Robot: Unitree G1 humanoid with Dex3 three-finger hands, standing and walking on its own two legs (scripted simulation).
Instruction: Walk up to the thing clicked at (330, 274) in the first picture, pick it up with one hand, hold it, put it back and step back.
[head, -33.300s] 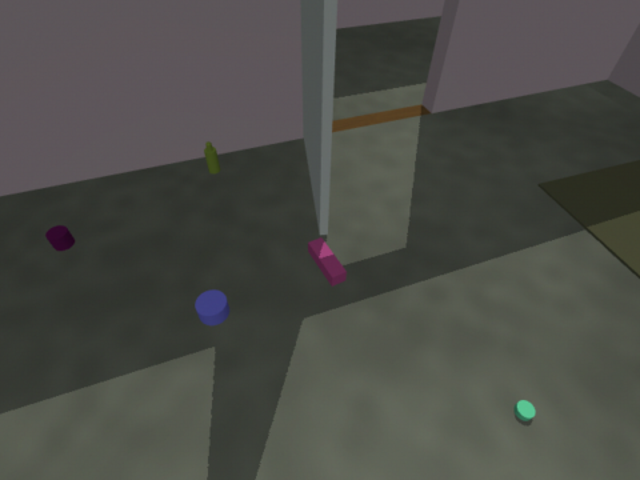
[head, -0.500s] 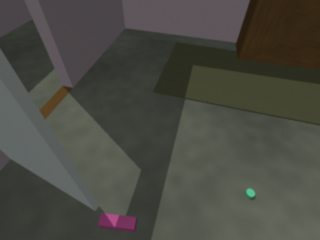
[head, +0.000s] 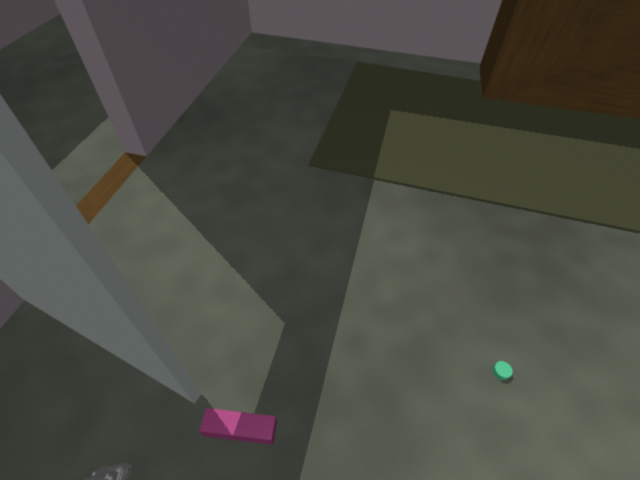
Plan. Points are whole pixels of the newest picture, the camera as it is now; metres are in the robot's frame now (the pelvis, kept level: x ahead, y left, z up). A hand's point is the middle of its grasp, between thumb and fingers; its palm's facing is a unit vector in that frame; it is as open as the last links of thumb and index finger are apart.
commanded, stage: rise first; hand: left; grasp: from above
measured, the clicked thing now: (239, 426) +0.37 +0.24 -0.75
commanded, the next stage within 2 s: none
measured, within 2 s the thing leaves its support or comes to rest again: neither
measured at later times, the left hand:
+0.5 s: hand out of the picture +0.13 +0.26 -0.23, palm faces -0.16 -0.88 -0.45, open 13.5 cm
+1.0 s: hand (168, 477) +0.19 +0.29 -0.39, palm faces -0.44 -0.56 -0.70, open 14.1 cm
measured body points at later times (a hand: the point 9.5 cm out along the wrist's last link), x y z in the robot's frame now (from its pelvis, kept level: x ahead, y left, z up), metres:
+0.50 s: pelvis -0.01 +0.01 -0.08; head +0.08 +0.02 +0.36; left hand +0.14 +0.31 -0.20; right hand +0.13 -0.26 -0.18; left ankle +0.00 +0.13 -0.74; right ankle +0.00 -0.13 -0.74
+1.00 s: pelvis -0.05 +0.00 -0.25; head +0.13 +0.02 +0.16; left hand +0.21 +0.32 -0.35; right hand +0.16 -0.26 -0.36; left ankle +0.00 +0.13 -0.74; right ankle +0.00 -0.13 -0.74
